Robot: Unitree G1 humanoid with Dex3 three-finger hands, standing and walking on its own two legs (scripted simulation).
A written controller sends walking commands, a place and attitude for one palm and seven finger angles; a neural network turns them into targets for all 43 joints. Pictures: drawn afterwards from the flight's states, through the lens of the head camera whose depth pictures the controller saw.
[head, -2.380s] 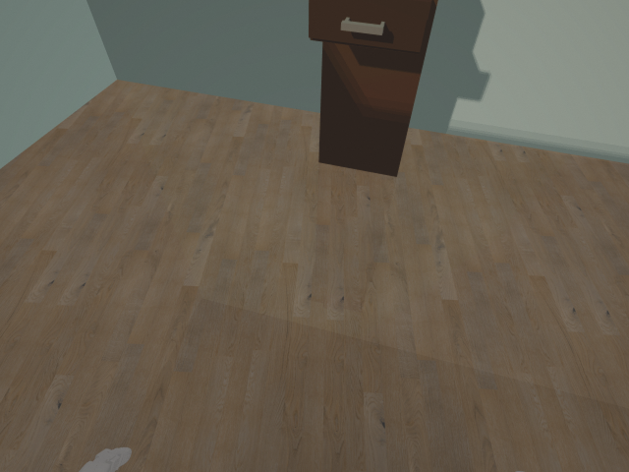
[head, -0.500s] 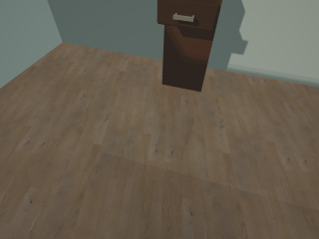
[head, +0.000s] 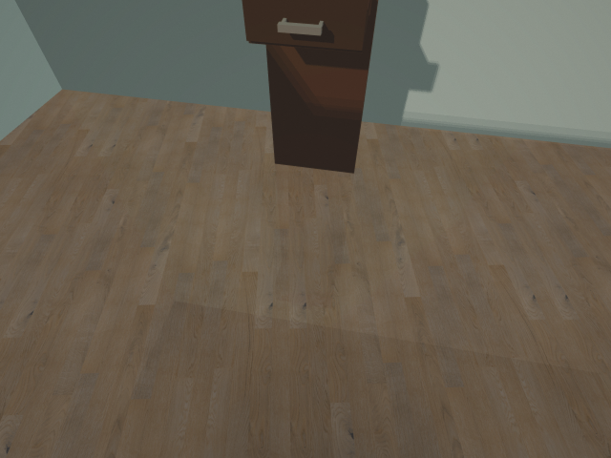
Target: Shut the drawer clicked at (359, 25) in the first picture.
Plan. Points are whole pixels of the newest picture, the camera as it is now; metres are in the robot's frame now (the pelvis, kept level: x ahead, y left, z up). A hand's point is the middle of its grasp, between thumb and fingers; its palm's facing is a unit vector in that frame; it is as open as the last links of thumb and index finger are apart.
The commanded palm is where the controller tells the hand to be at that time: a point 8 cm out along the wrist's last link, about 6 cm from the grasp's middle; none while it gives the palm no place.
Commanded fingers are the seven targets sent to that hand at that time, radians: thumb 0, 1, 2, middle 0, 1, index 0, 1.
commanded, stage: walk to a spot facing it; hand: left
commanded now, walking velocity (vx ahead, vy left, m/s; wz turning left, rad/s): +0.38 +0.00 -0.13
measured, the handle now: (301, 25) +1.19 +0.09 +0.05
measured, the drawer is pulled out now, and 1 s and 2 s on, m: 0.30 0.30 0.30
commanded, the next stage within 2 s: turn to face it in 1.08 s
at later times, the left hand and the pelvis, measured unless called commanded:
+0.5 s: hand (165, 420) +0.20 +0.24 -0.18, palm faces -0.04 -0.99 -0.14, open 7.4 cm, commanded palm none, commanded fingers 0.00 0.90 0.90 -0.20 -0.30 -0.20 -0.30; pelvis +0.22 +0.07 +0.01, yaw -7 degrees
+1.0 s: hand (264, 235) +0.58 +0.13 -0.16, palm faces -0.29 -0.94 -0.16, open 7.4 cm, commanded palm none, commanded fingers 0.00 0.90 0.90 -0.20 -0.30 -0.20 -0.30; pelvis +0.43 +0.00 +0.00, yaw -15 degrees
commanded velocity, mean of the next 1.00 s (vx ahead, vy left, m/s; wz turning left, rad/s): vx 0.37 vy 0.00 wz -0.22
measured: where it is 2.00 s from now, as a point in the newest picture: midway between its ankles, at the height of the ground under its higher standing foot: (321, 329)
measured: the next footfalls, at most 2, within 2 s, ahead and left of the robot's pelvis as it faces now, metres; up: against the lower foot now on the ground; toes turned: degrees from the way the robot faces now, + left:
left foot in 0.36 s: +0.32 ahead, +0.14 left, +0.00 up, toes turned +6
right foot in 0.94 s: +0.49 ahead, -0.12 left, +0.00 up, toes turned -23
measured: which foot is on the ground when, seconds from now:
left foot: up 0.00-0.34, down 0.36-0.96, up 0.98-1.00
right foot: down 0.00-0.36, up 0.38-0.92, down 0.94-1.00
